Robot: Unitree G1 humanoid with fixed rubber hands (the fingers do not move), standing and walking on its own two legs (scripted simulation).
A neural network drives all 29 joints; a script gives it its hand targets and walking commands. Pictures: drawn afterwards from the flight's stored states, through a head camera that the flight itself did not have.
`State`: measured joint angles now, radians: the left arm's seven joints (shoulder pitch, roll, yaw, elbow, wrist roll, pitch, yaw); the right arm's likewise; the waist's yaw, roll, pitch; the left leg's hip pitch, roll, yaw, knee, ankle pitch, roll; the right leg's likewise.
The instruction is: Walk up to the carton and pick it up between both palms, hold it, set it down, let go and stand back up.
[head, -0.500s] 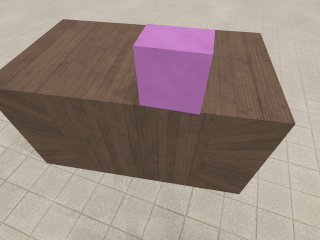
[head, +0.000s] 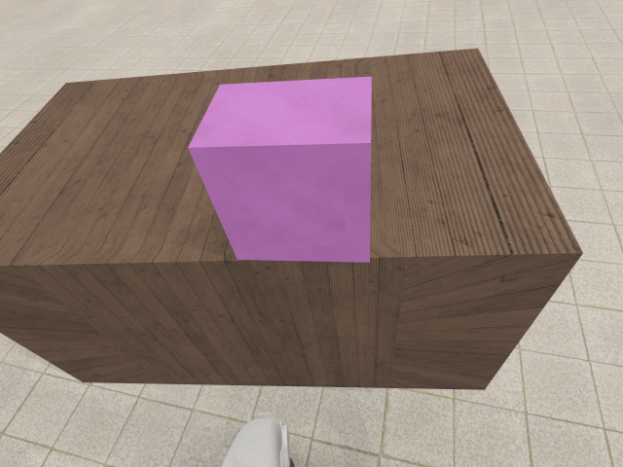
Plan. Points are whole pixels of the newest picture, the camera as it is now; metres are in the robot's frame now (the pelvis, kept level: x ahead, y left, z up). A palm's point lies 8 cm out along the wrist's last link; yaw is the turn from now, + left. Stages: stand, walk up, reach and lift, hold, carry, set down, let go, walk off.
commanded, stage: walk up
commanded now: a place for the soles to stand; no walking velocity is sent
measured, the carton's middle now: (297, 177) +0.54 +0.05 +0.05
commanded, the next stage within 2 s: none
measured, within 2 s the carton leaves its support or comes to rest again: neither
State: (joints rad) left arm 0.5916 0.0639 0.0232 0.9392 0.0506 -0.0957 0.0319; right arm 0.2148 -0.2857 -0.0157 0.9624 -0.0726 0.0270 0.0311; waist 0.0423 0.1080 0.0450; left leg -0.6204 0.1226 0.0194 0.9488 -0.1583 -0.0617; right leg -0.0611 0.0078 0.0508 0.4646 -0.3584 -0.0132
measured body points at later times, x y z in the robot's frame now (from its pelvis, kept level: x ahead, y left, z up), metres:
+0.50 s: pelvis +0.11 +0.07 -0.03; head +0.15 +0.04 +0.41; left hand +0.25 +0.32 -0.14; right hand +0.20 -0.18 -0.18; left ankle +0.19 +0.18 -0.72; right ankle +0.12 -0.01 -0.74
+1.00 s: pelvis +0.11 +0.11 +0.00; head +0.12 +0.11 +0.45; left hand +0.22 +0.33 -0.15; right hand +0.16 -0.13 -0.14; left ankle +0.13 +0.22 -0.74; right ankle +0.12 -0.01 -0.74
